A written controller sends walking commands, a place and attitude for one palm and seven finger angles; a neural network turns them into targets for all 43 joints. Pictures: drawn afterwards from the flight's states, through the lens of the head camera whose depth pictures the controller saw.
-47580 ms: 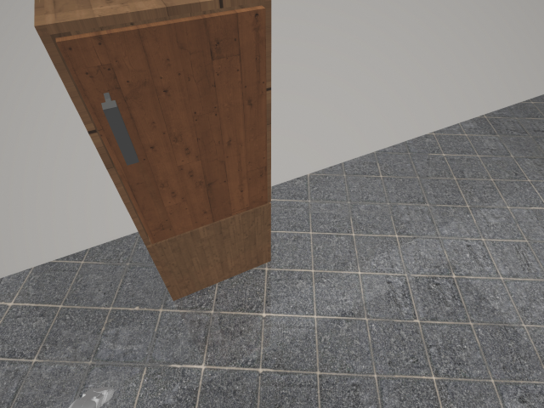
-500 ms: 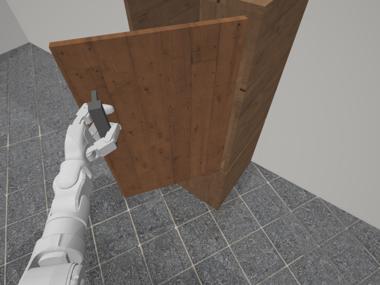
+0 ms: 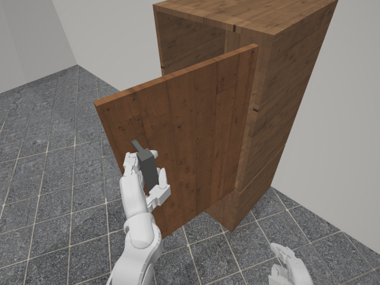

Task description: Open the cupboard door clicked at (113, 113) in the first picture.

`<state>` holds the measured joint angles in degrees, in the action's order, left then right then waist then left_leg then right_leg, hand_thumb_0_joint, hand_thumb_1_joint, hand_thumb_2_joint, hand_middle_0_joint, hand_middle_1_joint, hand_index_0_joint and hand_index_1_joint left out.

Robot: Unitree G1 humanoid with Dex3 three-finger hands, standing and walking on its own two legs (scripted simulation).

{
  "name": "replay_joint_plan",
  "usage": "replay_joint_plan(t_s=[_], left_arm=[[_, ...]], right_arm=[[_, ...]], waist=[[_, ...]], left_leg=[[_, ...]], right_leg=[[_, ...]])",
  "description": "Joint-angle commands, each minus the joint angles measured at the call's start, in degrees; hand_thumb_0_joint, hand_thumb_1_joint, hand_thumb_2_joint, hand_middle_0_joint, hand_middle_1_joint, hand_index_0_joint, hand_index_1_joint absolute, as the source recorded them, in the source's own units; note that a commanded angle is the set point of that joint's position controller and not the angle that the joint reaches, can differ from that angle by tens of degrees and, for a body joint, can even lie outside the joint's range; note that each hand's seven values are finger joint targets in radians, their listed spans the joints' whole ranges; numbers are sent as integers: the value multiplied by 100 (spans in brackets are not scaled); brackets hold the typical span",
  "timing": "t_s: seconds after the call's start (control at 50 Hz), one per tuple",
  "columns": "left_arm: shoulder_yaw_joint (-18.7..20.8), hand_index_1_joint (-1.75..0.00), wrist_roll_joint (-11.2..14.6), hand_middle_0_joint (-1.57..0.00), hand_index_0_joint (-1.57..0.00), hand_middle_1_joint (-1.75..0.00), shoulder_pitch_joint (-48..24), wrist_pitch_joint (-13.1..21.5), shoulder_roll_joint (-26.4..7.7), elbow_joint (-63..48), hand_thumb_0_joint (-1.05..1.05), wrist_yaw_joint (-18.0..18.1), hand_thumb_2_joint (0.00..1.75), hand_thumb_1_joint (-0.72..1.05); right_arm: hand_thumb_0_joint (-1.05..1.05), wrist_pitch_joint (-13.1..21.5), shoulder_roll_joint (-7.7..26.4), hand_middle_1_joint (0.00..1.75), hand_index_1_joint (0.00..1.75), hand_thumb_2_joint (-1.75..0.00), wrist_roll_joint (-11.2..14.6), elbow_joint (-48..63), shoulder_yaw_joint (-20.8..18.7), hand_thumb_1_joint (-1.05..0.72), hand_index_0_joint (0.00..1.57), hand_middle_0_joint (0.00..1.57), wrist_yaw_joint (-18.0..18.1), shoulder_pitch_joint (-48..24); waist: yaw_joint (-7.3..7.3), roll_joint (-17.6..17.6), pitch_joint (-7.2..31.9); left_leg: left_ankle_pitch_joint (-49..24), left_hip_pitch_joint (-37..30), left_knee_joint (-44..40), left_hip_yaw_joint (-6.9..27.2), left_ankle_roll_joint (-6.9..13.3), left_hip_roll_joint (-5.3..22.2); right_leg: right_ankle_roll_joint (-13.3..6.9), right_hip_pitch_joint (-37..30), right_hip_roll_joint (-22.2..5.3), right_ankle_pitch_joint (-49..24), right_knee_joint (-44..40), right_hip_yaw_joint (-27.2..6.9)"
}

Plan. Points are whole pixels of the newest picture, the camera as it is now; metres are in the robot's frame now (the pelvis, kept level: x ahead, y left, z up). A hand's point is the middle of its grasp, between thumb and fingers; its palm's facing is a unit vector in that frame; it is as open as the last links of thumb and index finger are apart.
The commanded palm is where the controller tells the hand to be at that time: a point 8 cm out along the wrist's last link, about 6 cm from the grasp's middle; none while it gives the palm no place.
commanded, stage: pull the door open along its arc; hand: left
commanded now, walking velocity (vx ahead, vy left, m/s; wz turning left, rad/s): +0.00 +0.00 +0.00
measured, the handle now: (145, 169) +0.34 +0.11 +0.09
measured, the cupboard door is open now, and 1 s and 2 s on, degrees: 79 81 83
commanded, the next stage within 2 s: open thumb and fingers to let go in 0.14 s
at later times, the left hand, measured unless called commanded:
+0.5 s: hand (165, 190) +0.28 +0.06 +0.10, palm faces +0.37 -0.93 -0.01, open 7.5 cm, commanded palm +0.23 +0.10 +0.09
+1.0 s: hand (163, 192) +0.28 +0.07 +0.09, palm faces +0.31 -0.95 -0.01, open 14.9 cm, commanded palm +0.24 +0.10 +0.09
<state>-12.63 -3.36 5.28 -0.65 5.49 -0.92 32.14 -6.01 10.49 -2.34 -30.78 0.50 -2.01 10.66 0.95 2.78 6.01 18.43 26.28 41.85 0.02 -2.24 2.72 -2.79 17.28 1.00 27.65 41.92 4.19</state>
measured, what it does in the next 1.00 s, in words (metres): stands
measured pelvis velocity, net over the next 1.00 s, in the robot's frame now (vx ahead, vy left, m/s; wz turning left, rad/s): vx -0.02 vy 0.01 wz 0.02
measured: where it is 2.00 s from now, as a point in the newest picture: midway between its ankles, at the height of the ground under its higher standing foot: outside the picture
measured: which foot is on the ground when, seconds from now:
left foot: down 0.00-1.00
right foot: down 0.00-1.00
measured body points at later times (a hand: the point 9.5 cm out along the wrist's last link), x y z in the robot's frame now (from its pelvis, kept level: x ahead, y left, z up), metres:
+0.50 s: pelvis +0.00 -0.02 +0.00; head -0.01 -0.05 +0.45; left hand +0.26 +0.11 +0.10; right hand +0.18 -0.23 -0.10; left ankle +0.03 +0.15 -0.71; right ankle -0.06 -0.08 -0.71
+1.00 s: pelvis -0.02 +0.01 +0.00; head -0.02 -0.01 +0.45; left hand +0.26 +0.12 +0.10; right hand +0.16 -0.20 -0.10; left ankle +0.03 +0.15 -0.71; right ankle -0.06 -0.08 -0.71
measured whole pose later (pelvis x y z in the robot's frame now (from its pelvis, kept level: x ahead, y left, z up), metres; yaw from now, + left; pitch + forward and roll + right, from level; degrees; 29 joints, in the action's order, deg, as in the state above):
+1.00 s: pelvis -0.02 +0.01 +0.00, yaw +1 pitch +2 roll +0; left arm -16.4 -2.6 1.7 1.3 5.1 2.2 33.5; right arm -3.8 10.4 -2.3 -34.4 0.3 -1.0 9.6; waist 0.1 3.1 3.3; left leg 17.8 27.9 43.9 1.2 -1.6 1.8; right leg -2.2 18.4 0.4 27.4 44.0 5.0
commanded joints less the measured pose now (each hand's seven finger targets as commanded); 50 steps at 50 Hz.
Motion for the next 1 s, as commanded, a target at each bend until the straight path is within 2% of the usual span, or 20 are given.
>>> replay_joint_plan(t_s=[0.0, 0.04, 0.08, 0.1, 0.12, 0.18, 0.22, 0.26, 0.3, 0.34, 0.4, 0.44, 0.52, 0.62, 0.66, 0.74, 0.82, 0.84, 0.9, 0.98], left_arm=[[-455, -135, -51, -40, -40, -135, -256, 279, 841, -1632, 0, -1, 90, 90], [-577, -135, 74, -40, -40, -135, 97, 250, 935, -1879, 0, -71, 90, 90], [-591, -135, 131, -40, -40, -135, 619, 199, 900, -2145, 0, -130, 90, 90], [-523, -135, 118, -40, -40, -135, 568, 173, 804, -2128, 0, -124, 90, 90], [-447, -135, 135, -40, -40, -135, 287, 168, 744, -2101, 0, -81, 90, 90], [-163, -135, 108, -40, -40, -135, -368, 211, 563, -1693, 0, 76, 90, 90], [126, -135, 120, -40, -40, -135, -1196, 292, 313, -1390, 0, 197, 90, 90], [192, -134, 125, -39, -39, -134, -1260, 379, 316, -1184, 0, 203, 84, 76], [106, -132, 82, -38, -38, -132, -1184, 431, 386, -1213, 0, 163, 78, 62], [38, -130, 57, -37, -37, -130, -961, 469, 447, -1235, 0, 80, 72, 48], [-100, -128, 53, -35, -35, -128, -864, 528, 486, -1339, 0, -84, 63, 27], [-120, -127, 84, -35, -35, -127, -761, 586, 461, -1512, 0, -168, 57, 13], [-111, -124, 133, -32, -32, -124, -980, 641, 395, -1428, 0, -212, 45, -15], [-219, -120, 37, -30, -30, -120, -1068, 735, 458, -1504, 0, -177, 30, -50], [-270, -120, -10, -30, -30, -120, -1083, 736, 512, -1459, 0, -146, 30, -50], [-466, -100, -39, -27, -27, -100, -1149, 703, 705, -1415, 0, -75, 30, -50], [-450, -80, -22, -23, -23, -80, -1456, 630, 758, -1146, 0, 39, 30, -50], [-507, -75, -50, -22, -22, -75, -1697, 631, 800, -1134, 0, 76, 30, -50], [-477, -60, -78, -20, -20, -60, -1708, 567, 828, -1051, 0, 169, 30, -50], [-461, -40, -59, -17, -17, -40, -2145, 490, 869, -847, 0, 252, 30, -50]], right_arm=[[0, 324, 468, 30, 30, -90, 16, 905, -172, -90, 20, 20, 63, -750], [0, 358, 437, 30, 30, -90, 44, 918, -147, -90, 20, 20, 41, -846], [0, 366, 401, 30, 30, -90, 60, 934, -114, -90, 20, 20, 0, -883], [0, 366, 412, 30, 30, -90, 60, 919, -108, -90, 20, 20, -1, -902], [0, 359, 426, 30, 30, -90, 47, 878, -96, -90, 20, 20, 16, -957], [0, 401, 439, 30, 30, -90, -12, 741, -58, -90, 20, 20, 84, -1077], [0, 420, 446, 30, 30, -90, -46, 591, -49, -90, 20, 20, 158, -1176], [0, 438, 432, 30, 30, -90, -75, 540, -56, -90, 20, 20, 198, -1193], [0, 433, 439, 30, 30, -90, -88, 547, -91, -90, 20, 20, 189, -1099], [0, 425, 437, 30, 30, -90, -72, 597, -128, -90, 20, 20, 178, -957], [0, 393, 474, 30, 30, -90, -58, 625, -160, -90, 20, 20, 170, -783], [0, 383, 483, 30, 30, -90, -33, 671, -174, -90, 20, 20, 166, -757], [0, 389, 501, 30, 30, -90, -22, 673, -142, -90, 20, 20, 204, -801], [0, 420, 493, 30, 30, -90, -27, 693, -164, -90, 20, 20, 215, -819], [0, 431, 500, 30, 30, -90, -19, 690, -176, -90, 20, 20, 197, -783], [0, 469, 499, 30, 30, -90, 3, 735, -182, -90, 20, 20, 167, -787], [0, 504, 494, 30, 30, -90, 12, 676, -176, -90, 20, 20, 175, -876], [0, 516, 494, 30, 30, -90, 7, 656, -171, -90, 20, 20, 176, -906], [0, 557, 482, 30, 30, -90, -15, 629, -181, -90, 20, 20, 145, -894], [0, 539, 465, 30, 30, -90, -14, 580, -156, -90, 20, 20, 148, -974]], waist=[[-101, -825, 713], [-156, -780, 712], [-233, -699, 677], [-252, -697, 585], [-214, -653, 484], [-155, -899, 128], [-100, -1044, -82], [-158, -1044, 29], [-231, -846, 418], [-240, -862, 757], [-182, -1016, 931], [-172, -936, 964], [-73, -1047, 588], [-99, -746, 737], [-99, -707, 808], [-72, -725, 723], [-63, -773, 576], [-11, -772, 549], [-97, -644, 708], [-65, -668, 653]], left_leg=[[-1606, -1244, -94, -45, 304, -225], [-1605, -1280, -112, -46, 295, -250], [-1635, -1298, -112, -55, 281, -272], [-1618, -1287, -122, -54, 284, -274], [-1529, -1254, -120, -40, 279, -292], [-1182, -1106, -80, 26, 289, -347], [-966, -969, -59, 80, 303, -378], [-924, -943, -41, 96, 301, -399], [-1147, -1037, -103, 98, 303, -392], [-1437, -1126, -127, 66, 309, -364], [-1655, -1124, -118, 52, 319, -361], [-1690, -1144, -125, 30, 317, -347], [-1450, -1057, -125, 68, 341, -337], [-1460, -1147, -84, 55, 353, -330], [-1492, -1168, -63, 70, 344, -307], [-1417, -1160, -47, 73, 349, -283], [-1156, -1130, -76, 89, 340, -262], [-1121, -1150, -52, 96, 349, -260], [-1123, -1170, -63, 103, 331, -246], [-973, -1140, -81, 105, 319, -244]], right_leg=[[284, 51, -251, -3508, -950, -244], [313, -69, -302, -3736, -973, -264], [312, -183, -333, -3922, -999, -276], [295, -158, -321, -3838, -1027, -266], [309, -65, -342, -3757, -1053, -304], [353, 257, -388, -3107, -1248, -420], [374, 476, -440, -2598, -1370, -540], [385, 449, -495, -2434, -1426, -679], [340, 246, -463, -2843, -1207, -581], [370, 64, -447, -3571, -987, -497], [415, -125, -451, -4262, -828, -455], [432, -154, -456, -4418, -790, -450], [438, 99, -447, -3921, -915, -453], [351, 244, -391, -3468, -839, -414], [310, 318, -336, -3322, -754, -338], [250, 476, -260, -2900, -737, -225], [195, 672, -204, -2166, -840, -170], [192, 767, -200, -2044, -855, -179], [132, 740, -154, -1883, -808, -117], [127, 860, -140, -1534, -850, -95]])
